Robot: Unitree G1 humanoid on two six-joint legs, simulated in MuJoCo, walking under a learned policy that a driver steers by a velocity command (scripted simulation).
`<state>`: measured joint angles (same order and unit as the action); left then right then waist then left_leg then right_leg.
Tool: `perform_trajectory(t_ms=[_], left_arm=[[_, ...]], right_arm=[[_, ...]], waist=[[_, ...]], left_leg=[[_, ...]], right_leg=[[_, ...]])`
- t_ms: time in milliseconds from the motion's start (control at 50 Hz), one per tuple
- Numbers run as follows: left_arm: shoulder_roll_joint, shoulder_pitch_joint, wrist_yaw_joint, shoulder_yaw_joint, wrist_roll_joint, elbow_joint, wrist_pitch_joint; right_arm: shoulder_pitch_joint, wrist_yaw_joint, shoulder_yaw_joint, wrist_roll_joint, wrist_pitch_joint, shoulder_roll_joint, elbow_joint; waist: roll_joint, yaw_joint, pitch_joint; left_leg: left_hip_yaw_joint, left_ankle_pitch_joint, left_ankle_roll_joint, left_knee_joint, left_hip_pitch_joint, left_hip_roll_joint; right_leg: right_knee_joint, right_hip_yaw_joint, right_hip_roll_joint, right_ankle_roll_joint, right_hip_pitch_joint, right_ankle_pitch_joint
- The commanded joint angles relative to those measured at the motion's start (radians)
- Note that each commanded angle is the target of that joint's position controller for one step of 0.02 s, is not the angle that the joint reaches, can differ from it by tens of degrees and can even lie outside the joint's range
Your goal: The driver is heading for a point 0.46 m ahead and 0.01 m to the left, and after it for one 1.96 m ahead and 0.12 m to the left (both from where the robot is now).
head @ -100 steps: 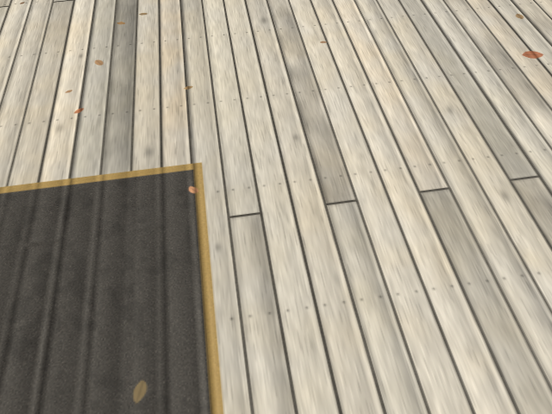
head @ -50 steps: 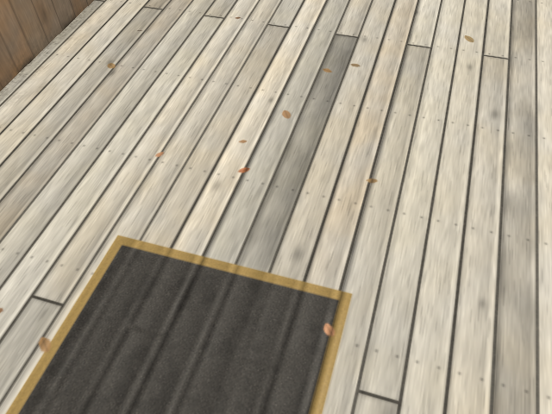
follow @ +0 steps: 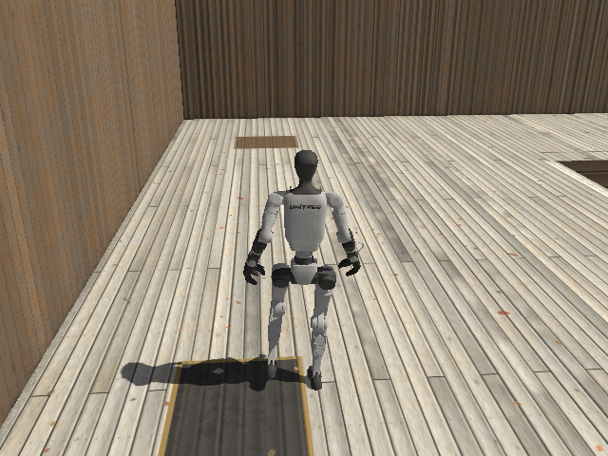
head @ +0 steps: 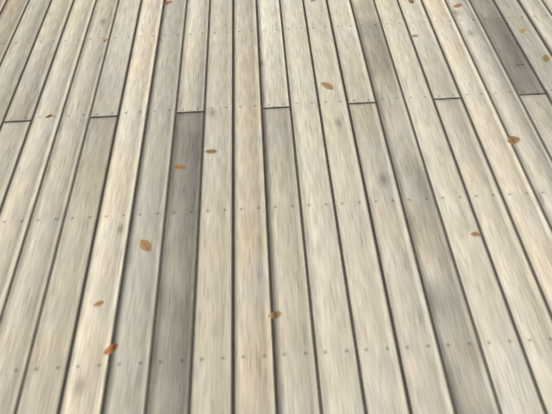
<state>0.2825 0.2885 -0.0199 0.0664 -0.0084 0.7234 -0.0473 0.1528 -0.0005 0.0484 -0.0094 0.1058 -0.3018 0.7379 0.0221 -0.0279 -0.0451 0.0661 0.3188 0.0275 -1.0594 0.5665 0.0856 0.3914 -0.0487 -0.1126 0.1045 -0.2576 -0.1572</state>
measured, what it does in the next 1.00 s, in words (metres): walks ahead: left foot, then right foot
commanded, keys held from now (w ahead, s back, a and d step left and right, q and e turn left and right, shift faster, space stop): w+e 0.14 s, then w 0.68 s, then w+q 0.18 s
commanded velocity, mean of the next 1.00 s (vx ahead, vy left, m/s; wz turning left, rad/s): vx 0.50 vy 0.00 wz -0.18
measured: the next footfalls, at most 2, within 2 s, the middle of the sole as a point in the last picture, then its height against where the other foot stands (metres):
left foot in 0.26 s outside the picture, level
right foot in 0.78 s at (369, 369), level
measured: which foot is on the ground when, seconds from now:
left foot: up 0.00-0.24, down 0.26-0.80, up 0.82-1.00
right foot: down 0.00-0.28, up 0.30-0.76, down 0.78-1.00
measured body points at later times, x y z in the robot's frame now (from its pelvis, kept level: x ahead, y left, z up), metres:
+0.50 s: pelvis +0.28 +0.05 +0.00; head +0.31 +0.06 +0.45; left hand +0.47 +0.29 -0.10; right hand +0.29 -0.23 -0.11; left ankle +0.30 +0.15 -0.74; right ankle +0.28 -0.10 -0.67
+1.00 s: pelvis +0.54 -0.06 +0.00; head +0.55 -0.08 +0.45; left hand +0.66 +0.20 -0.10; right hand +0.60 -0.36 -0.12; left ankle +0.61 +0.10 -0.66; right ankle +0.53 -0.15 -0.74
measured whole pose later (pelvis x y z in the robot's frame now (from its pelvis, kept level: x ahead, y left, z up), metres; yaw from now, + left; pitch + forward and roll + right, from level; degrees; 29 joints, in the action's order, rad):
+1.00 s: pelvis +0.54 -0.06 +0.00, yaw -8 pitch +1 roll -1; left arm 0.26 0.28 -0.02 0.05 0.01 0.78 -0.09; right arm 0.24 0.00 0.06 0.03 0.05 -0.32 0.82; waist 0.05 -0.02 -0.02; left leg 0.06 0.23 0.00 -1.07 0.62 0.09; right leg 0.32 0.08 -0.05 0.06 -0.17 -0.17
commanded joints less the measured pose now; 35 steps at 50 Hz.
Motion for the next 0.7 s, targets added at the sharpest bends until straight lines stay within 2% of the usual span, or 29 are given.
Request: perform_trajectory(t_ms=[20,80,140,220,240,260,280,300,320,340,360,380,400,440,500,540,620,660,700], left_arm=[[0.167,-0.032,0.022,0.044,-0.004,-0.08,-0.018],[0.174,0.007,0.034,0.048,-0.011,-0.066,-0.008],[0.178,0.06,0.037,0.05,-0.017,-0.045,0.001],[0.153,0.081,0.04,0.044,-0.01,-0.024,0.006],[0.147,0.071,0.039,0.042,-0.008,-0.023,0.009],[0.121,0.07,0.036,0.032,-0.004,-0.026,0.009],[0.078,0.071,0.033,0.013,0.008,-0.041,0.007],[0.014,0.228,0.03,-0.007,-0.016,-0.045,-0.006],[0.084,0.214,0.033,0.0,-0.028,-0.033,-0.013],[0.154,0.086,0.033,0.018,-0.03,-0.048,-0.014],[0.15,0.004,0.036,0.017,-0.018,-0.069,-0.014],[0.137,-0.04,0.032,0.016,-0.001,-0.084,-0.018],[0.122,-0.037,0.028,0.017,0.003,-0.085,-0.02],[0.084,-0.013,0.022,0.01,-0.002,-0.076,-0.019],[0.049,-0.085,0.02,-0.005,0.006,-0.102,-0.02],[0.034,-0.145,0.015,-0.013,0.006,-0.113,-0.025],[0.034,-0.261,0.001,-0.017,-0.006,-0.137,-0.034],[0.04,-0.307,-0.008,-0.015,-0.011,-0.154,-0.037],[0.055,-0.326,-0.016,-0.011,-0.011,-0.167,-0.041]], right_arm=[[-0.001,0.006,0.019,-0.009,-0.008,-0.07,-0.065],[-0.117,-0.001,0.006,-0.004,-0.002,-0.042,-0.091],[-0.19,-0.012,0.01,0.013,0.007,-0.059,-0.115],[-0.156,-0.027,0.026,0.013,0.024,-0.1,-0.107],[-0.108,-0.026,0.032,0.011,0.028,-0.105,-0.094],[-0.023,-0.02,0.045,0.002,0.032,-0.129,-0.072],[0.115,-0.014,0.058,-0.012,0.036,-0.174,-0.058],[0.234,-0.016,0.087,-0.014,0.022,-0.269,-0.014],[0.265,-0.027,0.073,0.02,0.017,-0.196,0.005],[0.209,-0.025,0.054,0.024,0.015,-0.132,-0.008],[0.149,-0.024,0.043,0.01,0.007,-0.112,-0.019],[0.114,-0.024,0.034,0.004,0.002,-0.089,-0.016],[0.096,-0.021,0.026,-0.003,0.003,-0.072,-0.015],[0.099,-0.02,0.022,0.003,0.005,-0.065,-0.004],[0.125,-0.014,0.035,0.016,0.005,-0.114,0.019],[0.141,-0.01,0.038,0.02,-0.002,-0.132,0.032],[0.208,-0.008,0.038,0.03,-0.015,-0.148,0.07],[0.238,-0.008,0.037,0.034,-0.024,-0.15,0.089],[0.248,-0.004,0.041,0.036,-0.035,-0.162,0.103]], waist=[[-0.061,0.033,0.059],[-0.089,-0.015,0.045],[-0.104,-0.045,0.043],[-0.139,-0.023,0.047],[-0.148,0.006,0.055],[-0.139,0.047,0.106],[-0.062,0.107,0.234],[0.242,0.069,0.367],[0.24,0.097,0.332],[0.12,0.121,0.181],[0.051,0.106,0.111],[0.036,0.088,0.049],[0.061,0.06,0.04],[0.09,0.041,0.049],[0.065,0.053,0.033],[0.056,0.072,0.029],[0.052,0.114,0.01],[0.053,0.122,-0.005],[0.061,0.111,-0.012]], left_leg=[[-0.014,-0.128,0.042,0.152,0.042,0.002],[-0.02,-0.344,0.05,0.391,-0.035,-0.045],[-0.006,-0.409,0.043,0.502,-0.088,-0.078],[0.006,-0.314,-0.012,0.567,-0.118,-0.065],[-0.015,-0.291,-0.036,0.597,-0.181,-0.073],[-0.023,-0.28,-0.068,0.619,-0.314,-0.07],[0.111,-0.267,-0.132,0.594,-0.545,0.065],[0.541,-0.09,-0.314,0.652,-0.897,0.274],[0.749,0.201,-0.33,0.766,-0.905,0.316],[0.627,0.242,-0.281,0.787,-0.781,0.274],[0.498,0.148,-0.251,0.794,-0.663,0.23],[0.41,0.038,-0.25,0.817,-0.561,0.192],[0.345,-0.048,-0.238,0.835,-0.503,0.158],[0.264,-0.16,-0.24,0.865,-0.458,0.124],[0.185,-0.284,-0.263,0.905,-0.441,0.13],[0.125,-0.319,-0.25,0.915,-0.438,0.113],[0.059,-0.342,-0.224,0.904,-0.444,0.102],[0.068,-0.346,-0.216,0.884,-0.491,0.127],[0.078,-0.387,-0.202,0.851,-0.548,0.156]], right_leg=[[-0.175,-0.24,0.244,0.189,0.021,0.275],[-0.158,-0.194,0.187,0.133,-0.026,0.172],[-0.127,-0.25,0.206,0.111,0.0,0.085],[-0.023,-0.331,0.272,0.086,0.137,0.09],[0.018,-0.329,0.263,0.073,0.144,0.143],[0.12,-0.301,0.216,0.049,0.135,0.234],[0.366,-0.237,0.161,0.014,0.042,0.148],[0.719,-0.109,0.008,-0.07,-0.309,-0.236],[0.856,-0.138,0.038,-0.079,-0.481,-0.418],[0.898,-0.148,0.084,-0.074,-0.532,-0.335],[0.878,-0.102,0.123,-0.073,-0.515,-0.265],[0.816,-0.084,0.152,-0.075,-0.501,-0.215],[0.762,-0.075,0.185,-0.075,-0.451,-0.175],[0.688,-0.045,0.199,-0.084,-0.397,-0.154],[0.525,-0.013,0.214,-0.106,-0.414,-0.072],[0.398,0.001,0.21,-0.112,-0.389,0.041],[0.22,0.032,0.175,-0.117,-0.309,0.194],[0.176,0.031,0.166,-0.103,-0.309,0.184],[0.137,0.032,0.158,-0.078,-0.302,0.125]])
